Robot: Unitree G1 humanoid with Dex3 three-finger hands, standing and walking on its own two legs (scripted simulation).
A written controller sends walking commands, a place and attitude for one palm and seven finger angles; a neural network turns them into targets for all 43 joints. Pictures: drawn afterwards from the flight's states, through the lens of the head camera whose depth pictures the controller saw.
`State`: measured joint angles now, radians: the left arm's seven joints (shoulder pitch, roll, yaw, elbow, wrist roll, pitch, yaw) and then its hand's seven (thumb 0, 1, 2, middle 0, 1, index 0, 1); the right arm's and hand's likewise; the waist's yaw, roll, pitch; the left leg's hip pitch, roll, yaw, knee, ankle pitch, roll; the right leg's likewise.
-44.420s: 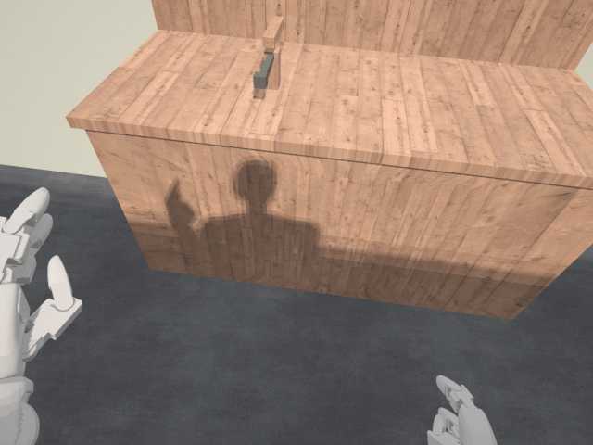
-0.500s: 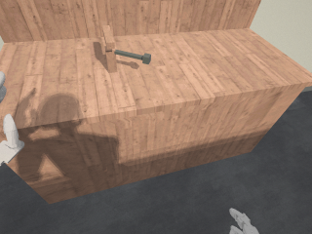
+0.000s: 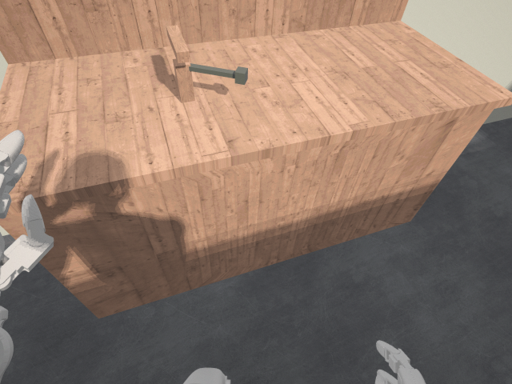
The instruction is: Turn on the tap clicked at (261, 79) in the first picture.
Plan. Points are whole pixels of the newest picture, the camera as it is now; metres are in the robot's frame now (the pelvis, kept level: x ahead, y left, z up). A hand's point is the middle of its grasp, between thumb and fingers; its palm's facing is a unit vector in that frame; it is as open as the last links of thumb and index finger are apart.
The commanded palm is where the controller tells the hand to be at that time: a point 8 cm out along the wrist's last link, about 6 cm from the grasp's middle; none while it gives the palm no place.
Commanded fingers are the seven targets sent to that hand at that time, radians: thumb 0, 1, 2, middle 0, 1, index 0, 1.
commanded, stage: come to a stop and stand still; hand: left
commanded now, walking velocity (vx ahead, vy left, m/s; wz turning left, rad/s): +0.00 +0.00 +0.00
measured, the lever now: (241, 75) +0.74 +0.09 +0.09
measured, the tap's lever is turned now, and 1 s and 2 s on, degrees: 57 57 57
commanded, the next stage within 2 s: look again from close up in 0.06 s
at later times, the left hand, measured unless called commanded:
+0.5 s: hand (79, 221) +0.25 +0.23 +0.18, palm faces +0.40 -0.78 -0.48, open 7.4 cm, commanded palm +0.21 +0.26 +0.19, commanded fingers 0.00 0.90 0.90 -0.20 -0.30 -0.20 -0.30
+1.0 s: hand (106, 183) +0.32 +0.23 +0.17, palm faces +0.44 -0.84 -0.31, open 7.4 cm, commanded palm +0.26 +0.26 +0.19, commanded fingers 0.00 0.90 0.90 -0.20 -0.30 -0.20 -0.30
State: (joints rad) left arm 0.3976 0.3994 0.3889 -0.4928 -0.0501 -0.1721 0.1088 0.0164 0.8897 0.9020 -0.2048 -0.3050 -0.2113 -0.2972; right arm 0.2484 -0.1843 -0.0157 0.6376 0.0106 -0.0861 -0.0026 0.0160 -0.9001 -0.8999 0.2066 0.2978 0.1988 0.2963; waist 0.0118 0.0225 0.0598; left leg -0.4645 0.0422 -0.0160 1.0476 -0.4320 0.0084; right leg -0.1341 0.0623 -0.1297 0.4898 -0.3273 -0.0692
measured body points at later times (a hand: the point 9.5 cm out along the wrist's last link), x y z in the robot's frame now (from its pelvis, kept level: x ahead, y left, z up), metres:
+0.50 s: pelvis +0.05 -0.02 +0.00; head +0.07 -0.03 +0.45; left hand +0.22 +0.27 +0.21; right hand +0.20 -0.23 -0.10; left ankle +0.08 +0.11 -0.72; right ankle +0.05 -0.12 -0.73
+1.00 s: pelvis +0.10 -0.03 -0.01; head +0.12 +0.00 +0.44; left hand +0.29 +0.27 +0.18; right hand +0.26 -0.26 -0.09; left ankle +0.11 +0.08 -0.72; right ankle +0.05 -0.12 -0.73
